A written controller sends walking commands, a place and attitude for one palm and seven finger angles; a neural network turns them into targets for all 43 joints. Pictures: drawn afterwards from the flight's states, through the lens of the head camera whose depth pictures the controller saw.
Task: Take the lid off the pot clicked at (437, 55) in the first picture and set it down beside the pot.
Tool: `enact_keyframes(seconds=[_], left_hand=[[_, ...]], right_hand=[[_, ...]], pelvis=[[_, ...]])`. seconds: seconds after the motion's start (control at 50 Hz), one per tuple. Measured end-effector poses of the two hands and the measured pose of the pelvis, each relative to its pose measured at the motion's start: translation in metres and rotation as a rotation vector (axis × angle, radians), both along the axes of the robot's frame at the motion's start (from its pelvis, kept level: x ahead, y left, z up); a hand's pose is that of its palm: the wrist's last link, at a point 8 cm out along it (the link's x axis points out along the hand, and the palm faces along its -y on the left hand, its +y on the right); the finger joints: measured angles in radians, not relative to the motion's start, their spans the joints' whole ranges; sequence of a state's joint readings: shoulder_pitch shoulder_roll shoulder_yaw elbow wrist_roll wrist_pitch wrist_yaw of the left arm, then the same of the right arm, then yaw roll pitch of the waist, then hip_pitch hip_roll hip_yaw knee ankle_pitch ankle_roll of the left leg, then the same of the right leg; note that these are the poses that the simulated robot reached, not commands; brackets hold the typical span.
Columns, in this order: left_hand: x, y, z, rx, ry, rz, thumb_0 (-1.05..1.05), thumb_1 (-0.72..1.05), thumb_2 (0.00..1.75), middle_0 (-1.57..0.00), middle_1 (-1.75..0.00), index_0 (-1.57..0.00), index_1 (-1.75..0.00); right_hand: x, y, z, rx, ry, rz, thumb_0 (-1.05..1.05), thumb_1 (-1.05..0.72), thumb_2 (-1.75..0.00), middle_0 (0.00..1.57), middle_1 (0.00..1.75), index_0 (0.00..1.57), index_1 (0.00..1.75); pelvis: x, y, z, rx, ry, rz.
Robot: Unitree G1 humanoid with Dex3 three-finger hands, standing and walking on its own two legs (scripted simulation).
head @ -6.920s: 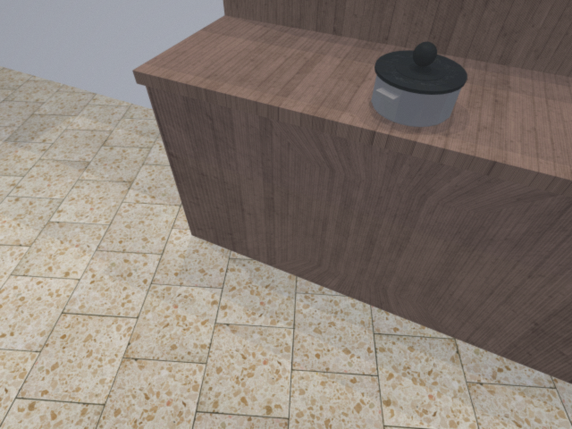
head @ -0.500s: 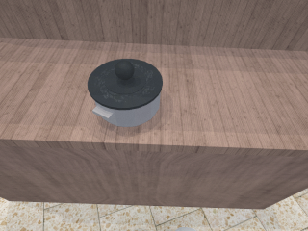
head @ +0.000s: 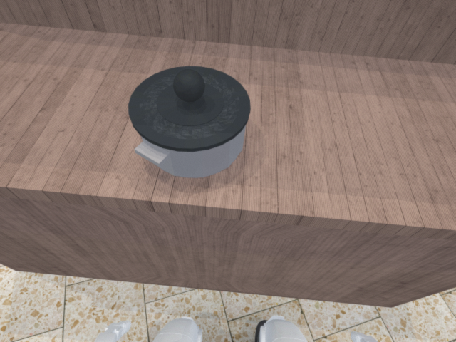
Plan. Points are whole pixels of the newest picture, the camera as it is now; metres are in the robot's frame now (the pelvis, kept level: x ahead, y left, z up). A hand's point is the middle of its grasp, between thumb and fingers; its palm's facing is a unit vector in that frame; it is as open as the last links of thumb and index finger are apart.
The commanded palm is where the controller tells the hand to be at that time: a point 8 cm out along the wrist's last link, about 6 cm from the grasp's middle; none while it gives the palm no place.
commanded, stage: come to a stop and stand still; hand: left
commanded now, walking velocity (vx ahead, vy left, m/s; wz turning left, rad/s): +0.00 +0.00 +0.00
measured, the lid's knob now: (189, 85) +0.47 +0.10 +0.17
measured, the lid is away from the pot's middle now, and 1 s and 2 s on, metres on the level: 0.00 0.00 0.00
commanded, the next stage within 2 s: none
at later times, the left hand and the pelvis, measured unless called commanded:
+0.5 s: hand out of the picture -0.03 +0.28 -0.14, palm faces -0.03 -0.96 -0.28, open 7.4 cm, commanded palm none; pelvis -0.08 +0.08 +0.01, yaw -5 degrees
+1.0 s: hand out of the picture -0.10 +0.28 -0.14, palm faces -0.04 -0.97 -0.23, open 7.3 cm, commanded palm none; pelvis -0.14 +0.10 +0.02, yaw -5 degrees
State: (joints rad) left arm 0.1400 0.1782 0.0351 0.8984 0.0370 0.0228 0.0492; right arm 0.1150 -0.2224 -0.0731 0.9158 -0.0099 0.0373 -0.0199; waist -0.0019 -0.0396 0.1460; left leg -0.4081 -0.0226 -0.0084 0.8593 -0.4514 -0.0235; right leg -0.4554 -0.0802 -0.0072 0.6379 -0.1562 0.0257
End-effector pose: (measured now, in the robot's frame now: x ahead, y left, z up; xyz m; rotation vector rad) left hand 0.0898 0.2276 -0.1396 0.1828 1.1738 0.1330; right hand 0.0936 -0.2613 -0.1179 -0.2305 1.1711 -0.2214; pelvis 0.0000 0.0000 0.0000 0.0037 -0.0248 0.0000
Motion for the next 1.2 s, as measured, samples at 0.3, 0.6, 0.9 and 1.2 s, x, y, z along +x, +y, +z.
enact_keyframes(seconds=[0.3,0.6,0.9,1.2], left_hand=[[-0.101,0.077,0.02,0.117,0.044,0.02,0.01,0.91,0.9,-0.2,-0.3,-0.2,-0.3],[-0.125,0.098,0.033,0.055,0.034,-0.034,0.01,0.91,0.9,-0.2,-0.3,-0.2,-0.3],[-0.174,0.094,0.032,0.035,0.067,-0.054,0.01,0.92,0.9,-0.2,-0.3,-0.21,-0.3],[-0.256,0.097,0.021,-0.008,0.166,0.033,0.01,0.91,0.9,-0.2,-0.3,-0.2,-0.3]], right_hand=[[-0.026,0.082,-0.011,0.141,-0.18,0.03,0.0,-0.91,-0.9,0.2,0.3,0.2,0.29],[-0.236,0.124,-0.018,0.132,0.203,-0.13,0.0,-0.92,-0.9,0.2,0.3,0.2,0.29],[-0.27,0.16,-0.022,0.208,0.169,-0.147,0.0,-0.91,-0.9,0.2,0.3,0.19,0.29],[-0.283,0.159,-0.021,0.171,0.164,-0.12,0.0,-0.91,-0.9,0.2,0.3,0.2,0.29]], pelvis=[[-0.045,0.05,-0.006,0.006,-0.041,-0.052],[-0.093,0.089,0.015,0.034,-0.003,-0.079],[-0.133,0.099,0.018,0.012,-0.024,-0.086],[-0.166,0.109,0.016,0.017,-0.042,-0.076]])
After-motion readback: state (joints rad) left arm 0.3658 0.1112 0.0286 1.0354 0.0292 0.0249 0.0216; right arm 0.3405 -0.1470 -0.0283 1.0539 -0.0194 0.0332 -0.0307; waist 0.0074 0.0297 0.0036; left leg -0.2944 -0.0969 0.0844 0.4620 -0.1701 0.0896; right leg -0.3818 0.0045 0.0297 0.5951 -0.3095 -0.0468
